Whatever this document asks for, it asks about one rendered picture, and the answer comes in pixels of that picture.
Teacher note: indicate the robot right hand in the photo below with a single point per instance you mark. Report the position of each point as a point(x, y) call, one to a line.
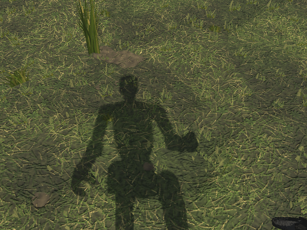
point(288, 223)

